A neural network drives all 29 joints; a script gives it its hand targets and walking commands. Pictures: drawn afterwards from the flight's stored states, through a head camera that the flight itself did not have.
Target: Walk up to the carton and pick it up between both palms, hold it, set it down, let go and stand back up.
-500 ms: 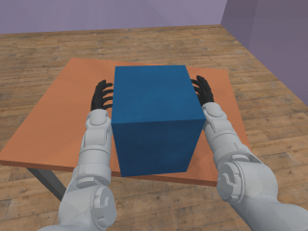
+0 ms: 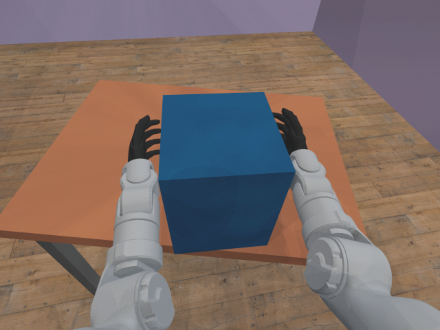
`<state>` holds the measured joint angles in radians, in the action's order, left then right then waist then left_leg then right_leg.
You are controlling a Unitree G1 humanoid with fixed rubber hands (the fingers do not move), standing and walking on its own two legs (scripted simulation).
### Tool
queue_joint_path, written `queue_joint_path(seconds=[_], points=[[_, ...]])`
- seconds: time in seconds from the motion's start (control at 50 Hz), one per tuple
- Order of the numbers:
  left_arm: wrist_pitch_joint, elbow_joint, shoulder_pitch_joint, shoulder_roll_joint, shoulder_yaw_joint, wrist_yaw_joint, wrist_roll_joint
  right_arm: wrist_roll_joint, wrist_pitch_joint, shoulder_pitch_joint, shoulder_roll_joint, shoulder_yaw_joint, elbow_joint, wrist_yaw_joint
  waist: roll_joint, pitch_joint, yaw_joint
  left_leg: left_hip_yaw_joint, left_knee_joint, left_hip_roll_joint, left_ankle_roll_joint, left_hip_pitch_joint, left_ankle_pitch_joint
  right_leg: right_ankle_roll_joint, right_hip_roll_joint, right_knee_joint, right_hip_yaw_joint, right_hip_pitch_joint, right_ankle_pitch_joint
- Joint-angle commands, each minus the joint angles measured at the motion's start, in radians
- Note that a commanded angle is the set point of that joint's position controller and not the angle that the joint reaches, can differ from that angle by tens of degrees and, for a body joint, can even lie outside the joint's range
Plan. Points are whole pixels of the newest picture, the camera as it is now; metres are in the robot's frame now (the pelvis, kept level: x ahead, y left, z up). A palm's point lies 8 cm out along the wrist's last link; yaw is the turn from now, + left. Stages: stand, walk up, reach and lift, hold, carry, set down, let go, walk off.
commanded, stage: set down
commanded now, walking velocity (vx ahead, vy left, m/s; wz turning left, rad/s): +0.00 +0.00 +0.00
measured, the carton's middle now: (218, 174) +0.39 +0.06 +0.05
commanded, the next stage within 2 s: none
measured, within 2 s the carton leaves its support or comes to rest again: neither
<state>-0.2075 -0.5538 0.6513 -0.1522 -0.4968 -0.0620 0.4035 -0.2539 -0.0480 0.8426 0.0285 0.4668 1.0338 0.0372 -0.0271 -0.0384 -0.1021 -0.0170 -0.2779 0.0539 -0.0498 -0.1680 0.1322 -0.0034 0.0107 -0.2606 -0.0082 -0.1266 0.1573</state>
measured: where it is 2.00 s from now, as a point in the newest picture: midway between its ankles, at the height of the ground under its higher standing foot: outside the picture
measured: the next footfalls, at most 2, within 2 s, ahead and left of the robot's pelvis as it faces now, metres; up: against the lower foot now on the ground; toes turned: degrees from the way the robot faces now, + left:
none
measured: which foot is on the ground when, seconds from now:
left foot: down 0.00-1.00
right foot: down 0.00-1.00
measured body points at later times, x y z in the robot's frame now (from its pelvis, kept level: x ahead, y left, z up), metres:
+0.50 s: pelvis +0.00 +0.00 +0.00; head +0.00 +0.02 +0.45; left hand +0.38 +0.21 +0.10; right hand +0.43 -0.09 +0.11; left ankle +0.01 +0.15 -0.75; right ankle -0.01 -0.12 -0.75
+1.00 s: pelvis -0.01 -0.01 -0.01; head +0.02 -0.01 +0.44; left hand +0.38 +0.23 +0.11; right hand +0.47 -0.15 +0.13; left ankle +0.01 +0.15 -0.75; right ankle -0.01 -0.12 -0.75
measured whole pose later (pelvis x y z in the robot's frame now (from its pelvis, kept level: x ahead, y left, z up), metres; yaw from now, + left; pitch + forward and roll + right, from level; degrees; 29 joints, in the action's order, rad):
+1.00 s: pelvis -0.01 -0.01 -0.01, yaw -2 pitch +9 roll -1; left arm -0.28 -0.62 0.70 0.11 -0.15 -0.21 -0.11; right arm 0.42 0.06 1.00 -0.37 -0.14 1.14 -0.03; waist 0.02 -0.11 -0.19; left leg 0.00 -0.40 0.10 -0.07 -0.40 0.16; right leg -0.02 0.05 -0.34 0.01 -0.35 0.15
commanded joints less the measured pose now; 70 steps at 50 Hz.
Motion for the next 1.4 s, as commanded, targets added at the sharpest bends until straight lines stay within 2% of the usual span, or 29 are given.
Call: queue_joint_path(seconds=[0.0, 0.08, 0.1, 0.3, 0.36, 0.4, 0.44, 0.46, 0.52, 0.58, 0.64, 0.7, 0.76, 0.84, 0.92, 1.02, 1.12, 1.24, 1.38], points=[[0.032, 0.002, 0.432, -0.439, 0.260, 0.094, 0.006, -0.033, -0.056, 0.418, 0.432, -0.212, -0.068, 0.096, 0.012, -0.305, 0.001, 0.156, -0.021, -0.075, -0.004, 0.103, -0.341, 0.032, 0.045, 0.004, -0.091, 0.130, -0.186], [0.037, 0.011, 0.415, -0.434, 0.254, 0.094, 0.018, -0.052, -0.061, 0.394, 0.422, -0.197, -0.060, 0.101, 0.022, -0.295, -0.002, 0.161, -0.024, -0.072, -0.009, 0.121, -0.358, 0.028, 0.049, 0.004, -0.096, 0.113, -0.175], [0.030, -0.009, 0.370, -0.447, 0.254, 0.094, 0.028, -0.047, -0.064, 0.391, 0.448, -0.218, -0.064, 0.099, -0.006, -0.284, 0.012, 0.160, -0.026, -0.068, 0.016, 0.134, -0.383, 0.037, 0.044, 0.007, -0.092, 0.087, -0.163], [0.014, 0.042, 0.360, -0.393, 0.239, 0.108, 0.018, -0.050, -0.055, 0.403, 0.369, -0.197, -0.083, 0.103, 0.019, -0.295, -0.017, 0.169, -0.038, -0.068, 0.002, 0.171, -0.427, 0.029, 0.046, 0.013, -0.093, 0.077, -0.149], [0.015, 0.047, 0.352, -0.337, 0.210, 0.099, 0.018, -0.052, -0.053, 0.395, 0.303, -0.175, -0.087, 0.096, 0.015, -0.291, -0.022, 0.173, -0.039, -0.070, 0.001, 0.171, -0.422, 0.032, 0.045, 0.012, -0.088, 0.083, -0.151], [0.019, 0.053, 0.345, -0.226, 0.165, 0.073, 0.012, -0.034, -0.056, 0.375, 0.168, -0.143, -0.081, 0.073, 0.010, -0.285, -0.023, 0.176, -0.041, -0.072, -0.001, 0.168, -0.421, 0.036, 0.044, 0.008, -0.080, 0.088, -0.160], [0.030, 0.083, 0.344, -0.035, 0.133, 0.010, -0.020, 0.035, -0.071, 0.367, -0.071, -0.140, -0.088, 0.025, 0.011, -0.277, -0.027, 0.167, -0.049, -0.078, -0.001, 0.153, -0.424, 0.046, 0.045, 0.005, -0.069, 0.092, -0.183], [0.039, 0.092, 0.360, 0.024, 0.170, -0.030, -0.063, 0.100, -0.075, 0.399, -0.144, -0.182, -0.090, -0.001, 0.022, -0.287, -0.029, 0.152, -0.059, -0.077, -0.001, 0.135, -0.418, 0.046, 0.053, 0.006, -0.062, 0.081, -0.197], [0.046, 0.082, 0.461, 0.085, 0.311, -0.137, -0.236, 0.311, -0.059, 0.512, -0.232, -0.339, -0.047, -0.060, 0.048, -0.369, -0.026, 0.114, -0.105, -0.059, -0.009, 0.098, -0.356, 0.026, 0.076, -0.007, -0.038, -0.006, -0.196], [0.049, 0.067, 0.498, 0.147, 0.345, -0.175, -0.333, 0.416, -0.037, 0.571, -0.315, -0.404, -0.073, -0.084, 0.045, -0.504, -0.046, 0.114, -0.134, -0.045, -0.015, 0.104, -0.322, 0.001, 0.078, -0.029, -0.026, -0.042, -0.163], [0.071, 0.069, 0.521, 0.213, 0.353, -0.192, -0.399, 0.484, -0.026, 0.611, -0.392, -0.438, -0.122, -0.099, 0.045, -0.673, -0.072, 0.110, -0.182, -0.043, -0.037, 0.099, -0.389, -0.013, 0.085, -0.059, -0.022, -0.041, -0.188], [0.077, 0.090, 0.526, 0.261, 0.342, -0.190, -0.420, 0.522, -0.019, 0.612, -0.449, -0.466, -0.118, -0.103, 0.041, -0.762, -0.078, 0.104, -0.218, -0.041, -0.060, 0.096, -0.471, -0.010, 0.097, -0.087, -0.024, -0.031, -0.273], [0.070, 0.094, 0.518, 0.292, 0.331, -0.177, -0.433, 0.554, -0.009, 0.603, -0.489, -0.492, -0.078, -0.094, 0.023, -0.755, -0.079, 0.100, -0.221, -0.038, -0.067, 0.079, -0.499, -0.004, 0.102, -0.100, -0.021, -0.020, -0.322], [0.045, 0.124, 0.521, 0.330, 0.333, -0.156, -0.467, 0.621, 0.011, 0.618, -0.520, -0.538, -0.063, -0.072, -0.006, -0.707, -0.080, 0.097, -0.196, -0.040, -0.054, 0.048, -0.480, 0.016, 0.095, -0.109, -0.011, 0.024, -0.372], [-0.018, 0.190, 0.547, 0.377, 0.355, -0.139, -0.515, 0.690, 0.056, 0.650, -0.526, -0.590, -0.129, -0.059, -0.019, -0.674, -0.076, 0.090, -0.172, -0.048, -0.036, 0.038, -0.446, 0.039, 0.082, -0.111, -0.008, 0.058, -0.410], [-0.122, 0.155, 0.553, 0.439, 0.344, -0.109, -0.539, 0.733, 0.154, 0.652, -0.513, -0.620, -0.157, -0.055, -0.037, -0.570, -0.095, 0.088, -0.123, -0.059, -0.011, 0.000, -0.320, 0.053, 0.060, -0.090, -0.001, 0.059, -0.321], [-0.204, 0.171, 0.593, 0.499, 0.331, -0.107, -0.554, 0.745, 0.221, 0.677, -0.523, -0.605, -0.211, -0.059, -0.036, -0.544, -0.105, 0.090, -0.100, -0.060, 0.001, -0.011, -0.253, 0.059, 0.049, -0.087, 0.001, 0.062, -0.246], [-0.284, 0.238, 0.653, 0.542, 0.326, -0.118, -0.569, 0.729, 0.274, 0.719, -0.553, -0.559, -0.262, -0.082, -0.017, -0.573, -0.080, 0.085, -0.098, -0.057, -0.002, 0.005, -0.235, 0.063, 0.045, -0.097, -0.001, 0.079, -0.272], [-0.402, 0.360, 0.704, 0.565, 0.343, -0.135, -0.600, 0.723, 0.340, 0.750, -0.602, -0.519, -0.315, -0.103, 0.027, -0.622, -0.035, 0.067, -0.123, -0.051, -0.022, 0.058, -0.293, 0.054, 0.055, -0.094, -0.014, 0.070, -0.308]])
